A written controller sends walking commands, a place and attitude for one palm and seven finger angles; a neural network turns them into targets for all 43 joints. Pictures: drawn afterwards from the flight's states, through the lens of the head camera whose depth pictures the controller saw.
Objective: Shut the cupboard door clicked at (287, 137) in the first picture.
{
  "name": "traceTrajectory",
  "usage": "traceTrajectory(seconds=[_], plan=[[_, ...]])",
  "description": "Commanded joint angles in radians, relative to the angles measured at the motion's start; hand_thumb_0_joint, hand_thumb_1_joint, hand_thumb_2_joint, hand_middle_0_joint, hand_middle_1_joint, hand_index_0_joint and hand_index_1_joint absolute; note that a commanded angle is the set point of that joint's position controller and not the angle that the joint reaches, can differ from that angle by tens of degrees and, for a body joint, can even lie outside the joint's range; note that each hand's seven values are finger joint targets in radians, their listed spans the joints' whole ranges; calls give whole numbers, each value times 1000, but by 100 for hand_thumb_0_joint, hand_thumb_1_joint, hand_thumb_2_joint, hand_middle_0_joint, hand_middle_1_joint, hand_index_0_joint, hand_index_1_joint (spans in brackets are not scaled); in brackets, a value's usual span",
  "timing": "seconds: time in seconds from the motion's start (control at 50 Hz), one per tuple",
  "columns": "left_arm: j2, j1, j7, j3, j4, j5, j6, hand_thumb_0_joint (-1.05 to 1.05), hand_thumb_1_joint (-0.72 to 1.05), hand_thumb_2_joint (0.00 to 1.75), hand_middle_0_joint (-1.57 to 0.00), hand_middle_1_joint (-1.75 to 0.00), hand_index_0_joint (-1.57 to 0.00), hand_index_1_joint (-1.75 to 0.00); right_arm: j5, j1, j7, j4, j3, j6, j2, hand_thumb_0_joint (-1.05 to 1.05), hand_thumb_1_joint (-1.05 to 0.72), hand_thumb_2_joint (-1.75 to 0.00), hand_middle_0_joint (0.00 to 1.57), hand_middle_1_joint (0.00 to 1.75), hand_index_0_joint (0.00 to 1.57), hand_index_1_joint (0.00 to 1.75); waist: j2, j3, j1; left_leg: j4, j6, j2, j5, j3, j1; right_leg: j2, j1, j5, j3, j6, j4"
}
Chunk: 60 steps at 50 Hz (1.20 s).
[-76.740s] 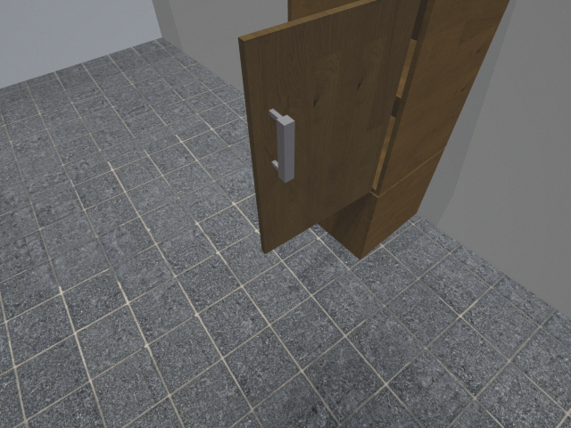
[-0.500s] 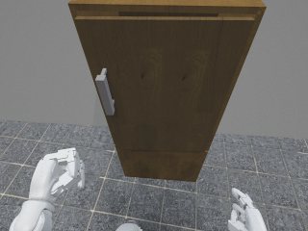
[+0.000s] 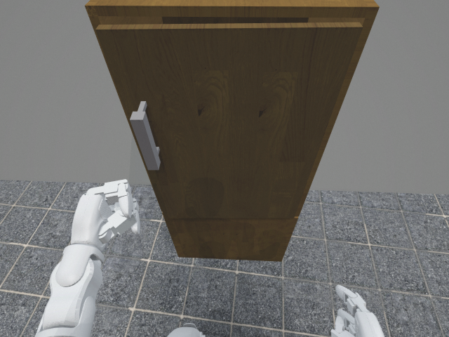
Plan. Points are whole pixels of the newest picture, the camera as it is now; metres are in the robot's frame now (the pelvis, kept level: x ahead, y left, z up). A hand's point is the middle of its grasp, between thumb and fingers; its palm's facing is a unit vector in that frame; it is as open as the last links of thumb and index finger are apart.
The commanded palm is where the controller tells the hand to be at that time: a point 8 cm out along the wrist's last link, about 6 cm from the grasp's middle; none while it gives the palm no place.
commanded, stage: bring the fist close to the handle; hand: left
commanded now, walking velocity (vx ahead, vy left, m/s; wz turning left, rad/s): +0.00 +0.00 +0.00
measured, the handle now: (148, 136) +0.48 +0.19 +0.08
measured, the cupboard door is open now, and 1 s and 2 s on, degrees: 2 2 0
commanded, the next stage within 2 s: push the door shut along its arc in 0.92 s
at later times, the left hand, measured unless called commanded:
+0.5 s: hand (157, 174) +0.38 +0.15 +0.08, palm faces +0.03 -1.00 -0.02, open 3.1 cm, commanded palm +0.36 +0.20 +0.08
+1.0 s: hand (153, 172) +0.39 +0.16 +0.08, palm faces +0.04 -1.00 -0.01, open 3.1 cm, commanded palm +0.36 +0.20 +0.08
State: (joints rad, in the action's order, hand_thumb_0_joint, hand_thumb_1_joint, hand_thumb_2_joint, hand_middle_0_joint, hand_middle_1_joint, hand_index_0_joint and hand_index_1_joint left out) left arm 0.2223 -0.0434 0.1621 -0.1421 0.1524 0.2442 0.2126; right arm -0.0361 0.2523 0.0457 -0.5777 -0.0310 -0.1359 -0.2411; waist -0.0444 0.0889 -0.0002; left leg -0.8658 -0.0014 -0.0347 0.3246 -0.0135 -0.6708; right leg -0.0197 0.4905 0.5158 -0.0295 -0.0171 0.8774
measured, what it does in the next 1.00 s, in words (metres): stands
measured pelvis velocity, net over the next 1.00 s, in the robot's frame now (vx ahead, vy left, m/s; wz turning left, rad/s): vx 0.00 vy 0.00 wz -0.02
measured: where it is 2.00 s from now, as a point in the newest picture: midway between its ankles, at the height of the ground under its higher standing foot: outside the picture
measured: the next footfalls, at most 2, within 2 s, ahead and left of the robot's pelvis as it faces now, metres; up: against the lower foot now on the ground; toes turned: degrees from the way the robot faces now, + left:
none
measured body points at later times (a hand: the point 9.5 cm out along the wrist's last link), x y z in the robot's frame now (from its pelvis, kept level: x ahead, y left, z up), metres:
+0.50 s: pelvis -0.01 +0.00 +0.00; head +0.04 +0.00 +0.45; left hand +0.38 +0.20 +0.08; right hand +0.11 -0.25 -0.11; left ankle +0.06 +0.12 -0.69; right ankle -0.04 -0.11 -0.69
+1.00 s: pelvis +0.00 +0.00 +0.00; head +0.04 +0.00 +0.45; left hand +0.38 +0.21 +0.08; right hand +0.10 -0.25 -0.12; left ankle +0.06 +0.12 -0.69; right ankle -0.04 -0.11 -0.69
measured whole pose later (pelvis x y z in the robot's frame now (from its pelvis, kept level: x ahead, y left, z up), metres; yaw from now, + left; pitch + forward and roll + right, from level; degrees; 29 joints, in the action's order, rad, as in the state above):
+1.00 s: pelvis +0.00 +0.00 +0.00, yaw -1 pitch +10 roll -1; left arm 0.23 0.41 0.09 -0.19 0.66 0.18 0.32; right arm -0.03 0.29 0.02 -0.64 0.00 -0.04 -0.25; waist -0.04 0.10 -0.04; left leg -0.88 0.00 -0.05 0.32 -0.02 -0.74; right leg -0.03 0.56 0.50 -0.02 -0.01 0.88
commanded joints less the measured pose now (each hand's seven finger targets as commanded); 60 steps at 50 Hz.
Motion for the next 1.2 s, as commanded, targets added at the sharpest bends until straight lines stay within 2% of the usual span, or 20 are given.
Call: traceTrajectory(seconds=[0.0, 0.06, 0.1, 0.14, 0.26, 0.36, 0.44, 0.5, 0.54, 0.64, 0.74, 0.82, 0.84, 0.94, 1.0, 1.02, 1.06, 1.08, 1.12, 1.18], plan=[[110, 297, -17, -34, -169, 3, 89, 0, 90, 90, -130, -150, -130, -150, -2, -60, 7, 136, 55, -50, -122, 0, -90, -90, 20, 30, 20, 30, 27, 206, -15, 92, 29, 26, -138, 31, 294, -6, 88, -332, 10, 13, -157], [109, 336, -28, -28, -130, -8, 96, 0, 90, 90, -130, -150, -130, -150, 0, -51, 6, 127, 59, -44, -127, 0, -90, -90, 20, 30, 20, 30, 38, 237, -17, 92, 29, 25, -144, 32, 299, -5, 82, -334, 8, 12, -154], [113, 431, -36, -24, -77, -15, 98, 0, 90, 90, -130, -150, -130, -150, -1, -51, 8, 111, 59, -36, -131, 0, -90, -90, 20, 30, 20, 30, 51, 207, -33, 91, 30, 24, -111, 33, 286, -6, 112, -301, 15, 15, -164], [141, 482, -50, -49, -45, -25, 104, 0, 90, 90, -130, -150, -130, -150, 2, -41, 9, 98, 62, -31, -135, 0, -90, -90, 20, 30, 20, 30, 37, 228, -24, 88, 30, 25, -110, 33, 286, -6, 109, -289, 19, 12, -162], [122, 624, -77, -27, 51, -45, 116, 0, 90, 90, -130, -150, -130, -150, 3, -29, 2, 83, 62, -16, -134, 0, -90, -90, 20, 30, 20, 30, -6, 280, -34, 88, 25, 20, -129, 37, 321, -8, 123, -302, 12, 6, -152], [134, 699, -93, -50, 199, -52, 111, 0, 90, 90, -130, -150, -130, -150, 6, 0, -5, 67, 67, 4, -141, 0, -90, -90, 20, 30, 20, 30, 70, 264, -42, 85, 28, 20, -123, 34, 281, -10, 121, -317, 15, 12, -160], [169, 804, -103, -74, 243, -67, 134, 0, 90, 90, -130, -150, -130, -150, 11, 26, -10, 55, 72, 20, -146, 0, -90, -90, 20, 30, 20, 30, 35, 308, -45, 72, 27, 20, -140, 37, 294, -15, 130, -325, 14, 9, -143], [141, 852, -105, -59, 285, -69, 150, 0, 90, 90, -130, -150, -130, -150, 12, 41, -18, 46, 77, 27, -141, 0, -90, -90, 20, 30, 20, 30, 15, 323, -54, 62, 24, 19, -161, 35, 308, -17, 145, -350, 12, 8, -136], [186, 796, -105, -107, 333, -72, 154, 0, 90, 90, -130, -150, -130, -150, 16, 57, -20, 47, 80, 35, -150, 0, -90, -90, 20, 30, 20, 30, 53, 332, -36, 59, 28, 23, -172, 31, 280, -20, 117, -370, 16, 8, -135], [181, 762, -88, -108, 301, -64, 167, 0, 90, 90, -130, -150, -130, -150, 13, 60, -27, 65, 85, 53, -147, 0, -90, -90, 20, 30, 20, 30, 27, 342, -28, 62, 32, 26, -194, 15, 280, -21, 92, -413, 21, 11, -134], [173, 777, -82, -96, 265, -54, 176, 0, 90, 90, -130, -150, -130, -150, 8, 66, -25, 63, 88, 58, -148, 0, -90, -90, 20, 30, 20, 30, 58, 317, -47, 64, 36, 24, -186, 16, 279, -25, 99, -416, 21, 16, -141], [145, 825, -79, -64, 258, -56, 180, 0, 90, 90, -130, -150, -130, -150, 6, 58, -21, 52, 88, 56, -145, 0, -90, -90, 20, 30, 20, 30, 26, 317, -61, 67, 32, 21, -158, 22, 302, -24, 134, -371, 17, 13, -146], [179, 827, -83, -94, 261, -57, 183, 0, 90, 90, -130, -150, -130, -150, 9, 65, -17, 48, 90, 54, -150, 0, -90, -90, 20, 30, 20, 30, 42, 323, -55, 61, 35, 24, -161, 23, 297, -25, 122, -376, 22, 14, -145], [188, 815, -74, -100, 291, -56, 182, 0, 90, 90, -130, -150, -130, -150, 6, 55, -15, 51, 86, 56, -149, 0, -90, -90, 20, 30, 20, 30, 22, 319, -51, 64, 34, 25, -150, 21, 295, -24, 127, -360, 25, 12, -148], [142, 813, -71, -63, 286, -56, 178, 0, 90, 90, -130, -150, -130, -150, 5, 48, -21, 58, 85, 54, -142, 0, -90, -90, 20, 30, 20, 30, 6, 328, -50, 69, 27, 19, -158, 31, 324, -26, 143, -350, 11, 7, -143], [130, 828, -67, -46, 279, -55, 177, 0, 90, 90, -130, -150, -130, -150, 4, 46, -22, 59, 83, 53, -143, 0, -90, -90, 20, 30, 20, 30, 3, 322, -58, 67, 29, 22, -162, 29, 325, -24, 143, -362, 14, 8, -146], [180, 851, -63, -75, 315, -61, 173, 0, 90, 90, -130, -150, -130, -150, 4, 52, -18, 53, 82, 57, -150, 0, -90, -90, 20, 30, 20, 30, 49, 306, -66, 66, 32, 21, -150, 31, 297, -22, 143, -361, 18, 12, -147], [152, 899, -56, -48, 333, -61, 169, 0, 90, 90, -130, -150, -130, -150, 4, 50, -17, 49, 79, 58, -146, 0, -90, -90, 20, 30, 20, 30, 51, 286, -82, 65, 34, 21, -133, 30, 290, -21, 160, -348, 19, 15, -151], [198, 969, -47, -72, 372, -66, 173, 0, 90, 90, -130, -150, -130, -150, 3, 52, -13, 39, 79, 61, -151, 0, -90, -90, 20, 30, 20, 30, 32, 275, -85, 64, 31, 20, -108, 35, 284, -20, 178, -314, 24, 12, -154], [200, 1017, -31, -75, 391, -63, 187, 0, 90, 90, -130, -150, -130, -150, 6, 61, -12, 36, 78, 57, -152, 0, -90, -90, 20, 30, 20, 30, 2, 341, -81, 52, 28, 20, -139, 45, 325, -21, 183, -326, 20, 5, -136]])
